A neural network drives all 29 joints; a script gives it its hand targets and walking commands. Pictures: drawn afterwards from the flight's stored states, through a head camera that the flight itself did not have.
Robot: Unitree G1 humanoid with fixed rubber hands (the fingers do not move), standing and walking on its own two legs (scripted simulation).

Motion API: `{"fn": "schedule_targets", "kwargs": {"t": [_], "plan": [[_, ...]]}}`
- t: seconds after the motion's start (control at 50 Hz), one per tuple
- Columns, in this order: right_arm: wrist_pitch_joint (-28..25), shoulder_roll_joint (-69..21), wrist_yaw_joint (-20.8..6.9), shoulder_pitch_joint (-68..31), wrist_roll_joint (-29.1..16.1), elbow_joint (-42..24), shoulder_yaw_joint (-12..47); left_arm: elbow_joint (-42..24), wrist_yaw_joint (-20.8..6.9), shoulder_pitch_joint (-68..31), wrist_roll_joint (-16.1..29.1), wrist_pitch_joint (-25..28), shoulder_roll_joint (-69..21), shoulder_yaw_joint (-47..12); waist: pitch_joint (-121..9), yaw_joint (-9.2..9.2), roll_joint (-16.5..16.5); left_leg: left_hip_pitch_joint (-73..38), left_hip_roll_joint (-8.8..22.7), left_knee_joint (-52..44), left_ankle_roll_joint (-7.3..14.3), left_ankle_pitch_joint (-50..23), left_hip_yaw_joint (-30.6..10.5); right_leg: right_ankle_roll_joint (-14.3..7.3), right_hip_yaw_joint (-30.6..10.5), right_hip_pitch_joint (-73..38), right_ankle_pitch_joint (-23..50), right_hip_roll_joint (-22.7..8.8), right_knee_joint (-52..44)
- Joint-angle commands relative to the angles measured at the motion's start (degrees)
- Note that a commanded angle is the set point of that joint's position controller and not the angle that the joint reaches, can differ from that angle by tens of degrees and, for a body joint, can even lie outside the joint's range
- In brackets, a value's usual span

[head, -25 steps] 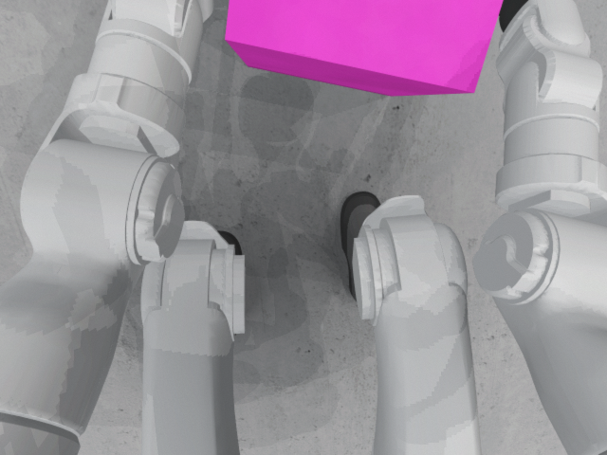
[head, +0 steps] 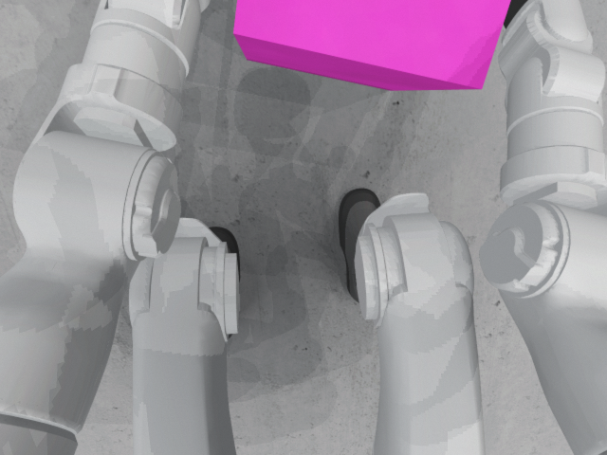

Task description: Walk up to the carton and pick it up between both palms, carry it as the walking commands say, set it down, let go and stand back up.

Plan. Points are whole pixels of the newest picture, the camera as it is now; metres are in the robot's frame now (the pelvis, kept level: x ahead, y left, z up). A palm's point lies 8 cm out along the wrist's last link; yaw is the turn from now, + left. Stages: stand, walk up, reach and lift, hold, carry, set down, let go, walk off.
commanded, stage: set down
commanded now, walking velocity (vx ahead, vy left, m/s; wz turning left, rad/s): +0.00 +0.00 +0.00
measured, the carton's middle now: out of the picture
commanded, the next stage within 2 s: let go in 1.78 s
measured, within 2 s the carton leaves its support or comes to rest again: neither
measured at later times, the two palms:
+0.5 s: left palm out of the picture +0.60 +0.07 -0.18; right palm (550, 1) +0.49 -0.28 -0.18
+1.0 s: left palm out of the picture +0.61 +0.08 -0.04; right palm out of the picture +0.50 -0.30 -0.04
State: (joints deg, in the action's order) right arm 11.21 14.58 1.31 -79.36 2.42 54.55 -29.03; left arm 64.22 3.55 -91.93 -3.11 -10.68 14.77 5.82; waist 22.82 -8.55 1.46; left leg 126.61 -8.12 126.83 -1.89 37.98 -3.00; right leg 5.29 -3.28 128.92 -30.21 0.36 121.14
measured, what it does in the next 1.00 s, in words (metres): rises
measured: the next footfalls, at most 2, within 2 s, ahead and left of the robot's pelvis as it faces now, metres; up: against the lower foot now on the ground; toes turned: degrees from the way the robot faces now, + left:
none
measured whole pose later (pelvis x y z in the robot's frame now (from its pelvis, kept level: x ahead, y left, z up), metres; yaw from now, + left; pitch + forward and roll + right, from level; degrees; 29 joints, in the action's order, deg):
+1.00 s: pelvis +0.00 -0.01 +0.08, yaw -1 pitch +45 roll -1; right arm 10.1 14.2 6.3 -72.5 -5.2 48.8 -21.2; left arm 63.7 1.7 -87.4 4.0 -11.8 24.9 4.2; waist 7.5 -9.8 2.7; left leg 119.7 -3.3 109.7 -1.5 34.8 -2.5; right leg 2.2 -1.7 123.3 -26.3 0.4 104.7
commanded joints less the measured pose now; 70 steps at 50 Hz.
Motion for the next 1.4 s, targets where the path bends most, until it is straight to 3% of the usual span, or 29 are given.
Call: {"fn": "schedule_targets", "kwargs": {"t": [0.0,0.1,0.14,0.16,0.18,0.2,0.22,0.28,0.36,0.38,0.46,0.48,0.54,0.58,0.6,0.64,0.76,0.78,0.8,0.86,0.88,0.92,0.94,1.0,1.1,1.18,1.22,1.32,1.38], "plan": [[-3.5,-24.2,-8.1,-26.4,-3.7,-4.5,11.3,-4.9,-6.8,-19.1,2.8,2.4,-22.7,-7.7,-63.6,-4.36,8.2,-25.5,1.6,-11.7,0.0,-19.8,4.2,-1.3,8.5,-30.8,22.7,2.6,-5.1],[-7.4,5.1,1.7,-16.2,-3.9,-2.5,4.1,-5.9,0.8,-15.9,3.5,3.7,9.2,-3.6,-66.3,-3.89,7.7,-29.2,2.5,-12.3,-1.1,-19.3,3.5,-1.2,8.7,-36.3,22.9,0.9,-6.6],[-7.4,9.5,3.8,-14.7,-5.1,1.6,3.4,-2.6,2.0,-17.7,5.3,3.1,12.3,-5.6,-66.1,-5.6,10.2,-29.3,3.6,-13.0,-1.6,-17.2,2.9,-1.8,8.3,-37.0,21.6,0.4,-7.0],[-7.5,9.8,4.3,-13.9,-5.5,2.5,4.1,-1.6,2.3,-16.8,5.7,2.9,14.3,-4.4,-64.5,-5.34,7.4,-27.2,3.3,-13.6,-1.0,-14.9,2.2,-1.6,9.0,-36.6,20.0,0.6,-6.8],[-8.1,9.7,4.4,-15.5,-6.4,-0.3,4.9,-3.8,1.9,-17.8,6.8,3.3,12.8,-6.7,-66.2,-4.71,10.1,-29.1,3.3,-13.2,-1.5,-16.2,2.8,-2.2,8.5,-35.3,21.0,0.2,-6.6],[-8.2,10.8,4.3,-16.3,-7.3,2.3,5.2,-2.4,1.5,-20.1,9.7,3.2,12.9,-9.0,-67.4,-7.69,9.9,-31.4,4.0,-12.4,-1.8,-17.4,1.9,-1.8,9.5,-34.5,21.4,-0.3,-6.8],[-8.7,10.8,4.2,-16.6,-7.9,2.6,5.0,-4.1,1.3,-21.3,10.4,3.5,12.0,-9.9,-66.8,-7.77,13.1,-29.4,4.5,-12.6,-2.2,-17.9,2.0,-2.7,8.8,-33.0,22.8,-0.7,-6.2],[-9.3,10.5,3.9,-17.2,-8.7,2.6,6.3,-3.6,0.7,-22.1,13.3,3.9,11.7,-11.8,-69.1,-9.84,12.2,-30.5,4.4,-12.0,-1.7,-19.0,1.9,-3.0,9.1,-34.1,24.6,-1.0,-7.0],[-10.0,10.6,3.9,-15.5,-10.1,2.3,9.0,-2.4,-0.4,-18.6,14.3,4.6,12.9,-12.4,-70.8,-8.12,8.9,-23.9,4.8,-11.0,-1.7,-19.6,3.5,-3.0,6.6,-42.0,28.8,-1.2,-7.2],[-10.1,11.2,4.2,-14.5,-9.9,3.2,8.1,-1.3,-0.4,-18.8,14.6,4.5,13.7,-12.4,-72.2,-10.15,8.7,-22.3,5.0,-9.5,-1.8,-19.8,3.3,-3.1,6.2,-45.1,30.5,-1.1,-6.9],[-9.4,12.0,4.8,-14.6,-11.2,0.2,8.0,-3.9,0.2,-19.0,12.1,4.4,17.1,-10.0,-74.9,-6.43,11.2,-24.9,5.1,-11.9,-1.1,-19.1,3.5,-2.8,6.3,-42.3,29.8,-1.2,-7.8],[-9.1,12.0,4.8,-13.3,-10.7,0.6,8.2,-2.8,0.3,-18.1,12.1,3.8,17.1,-8.8,-75.1,-8.19,9.4,-26.2,5.0,-12.1,-1.1,-19.1,3.5,-2.9,7.1,-42.0,29.3,-0.7,-8.1],[-8.2,12.5,5.5,-15.6,-13.4,-3.8,10.8,-7.6,0.8,-21.4,12.5,3.2,18.4,-8.9,-82.1,-5.63,11.1,-30.2,4.5,-12.1,-1.3,-18.9,5.0,-3.1,7.1,-45.4,29.4,-0.5,-8.8],[-7.4,14.0,6.0,-15.3,-12.9,-4.2,9.6,-7.5,1.4,-21.2,12.1,2.5,18.3,-7.9,-84.8,-7.34,10.7,-34.1,4.6,-13.5,-0.6,-17.7,4.9,-2.7,9.2,-43.6,26.7,0.0,-9.9],[-6.6,12.3,5.6,-14.3,-14.4,-3.2,12.1,-11.0,1.4,-22.7,13.6,1.9,17.9,-8.6,-87.1,-5.13,10.3,-33.9,4.2,-12.9,-1.0,-17.4,6.3,-3.7,7.8,-46.8,26.3,0.1,-10.5],[-5.6,13.5,6.1,-17.0,-14.6,-7.3,11.9,-8.3,1.2,-22.0,12.9,0.6,17.2,-8.0,-87.6,-5.37,10.7,-34.4,3.9,-14.5,-0.6,-15.6,6.5,-3.4,8.8,-48.7,24.8,0.1,-11.1],[-2.9,10.4,6.3,-12.5,-12.9,-6.3,11.8,-3.8,-0.1,-15.4,13.0,-1.5,16.5,-5.9,-82.6,-5.92,3.2,-27.5,3.5,-20.2,1.6,-10.9,5.6,-2.6,9.6,-51.8,22.5,0.3,-15.6],[-2.9,10.7,6.5,-13.3,-11.6,-8.4,10.5,-3.2,-0.6,-15.1,11.6,-1.1,17.5,-5.4,-83.6,-4.82,5.5,-29.6,3.4,-20.3,1.0,-11.7,5.9,-1.9,9.5,-48.9,22.7,0.3,-16.1],[-3.0,8.7,6.2,-11.7,-11.0,-9.8,11.9,-5.4,-0.8,-14.3,12.0,-0.5,16.1,-4.1,-84.1,-6.12,1.9,-28.3,3.0,-21.1,1.4,-13.7,6.6,-2.0,9.3,-52.5,25.5,0.8,-17.6],[-2.1,7.0,5.3,-7.3,-7.9,-6.1,8.4,-0.6,-1.9,-10.8,9.2,-0.6,15.7,-1.6,-75.2,-5.59,2.4,-22.6,2.8,-24.4,2.1,-10.5,6.1,-2.4,8.3,-48.0,22.8,0.9,-20.5],[-2.2,6.7,5.2,-5.9,-6.9,-5.3,6.8,-0.3,-2.3,-10.6,7.3,-0.4,15.9,-1.0,-74.4,-4.08,5.8,-23.9,2.8,-25.7,1.1,-11.9,6.5,-2.5,8.5,-46.0,23.1,0.7,-21.3],[-2.5,6.6,4.7,-5.7,-6.2,-8.3,5.4,-3.4,-2.1,-10.0,6.1,0.4,16.7,-0.1,-76.7,-5.91,6.1,-26.3,3.0,-27.7,1.5,-15.7,5.0,-2.6,9.4,-45.0,26.4,1.5,-21.5],[-2.6,6.7,4.7,-6.4,-6.6,-12.5,6.6,-6.5,-2.2,-9.2,6.3,0.3,16.6,-0.3,-83.7,-3.4,5.7,-30.5,2.3,-26.6,1.4,-18.1,6.4,-2.2,8.9,-48.0,28.5,1.8,-22.9],[-1.7,7.6,4.9,-5.7,-8.7,-14.4,7.5,-9.4,-1.5,-11.9,5.6,-0.6,18.4,-0.6,-87.8,-3.08,8.1,-35.8,2.3,-28.5,1.2,-21.3,5.7,-2.1,10.0,-48.1,30.7,2.3,-23.4],[1.8,8.9,5.0,-6.6,-11.3,-20.1,10.1,-15.2,-1.2,-11.9,9.8,-4.2,15.7,-4.1,-97.6,-5.21,7.2,-44.7,1.6,-34.1,1.5,-19.8,6.7,-2.1,11.6,-57.5,29.7,2.2,-28.7],[3.1,9.0,4.6,-2.6,-10.2,-21.8,9.0,-16.2,-2.5,-9.0,8.2,-5.8,15.0,-2.9,-94.9,-5.4,10.3,-50.4,1.5,-39.5,0.6,-23.7,7.3,-2.2,10.6,-56.4,31.5,2.8,-34.5],[3.5,7.2,4.0,0.5,-9.0,-15.7,7.5,-13.4,-3.3,-8.2,7.4,-5.7,14.6,-2.1,-87.4,-4.72,11.5,-45.9,1.8,-41.4,0.7,-20.7,6.6,-2.8,9.8,-54.9,29.0,2.0,-36.4],[1.8,6.9,3.3,-0.1,-7.2,-20.3,5.3,-13.9,-4.2,-7.7,6.0,-4.3,14.4,-0.3,-89.3,-6.55,9.0,-49.3,1.9,-46.7,1.0,-25.5,4.7,-2.9,9.8,-59.1,33.4,2.4,-41.8],[1.8,7.0,2.9,1.2,-5.6,-20.6,4.1,-11.5,-4.1,-5.3,3.4,-4.2,14.7,2.1,-86.9,-5.01,9.2,-52.0,1.6,-49.3,0.7,-26.8,4.5,-2.3,9.6,-56.0,33.0,2.9,-44.6]]}}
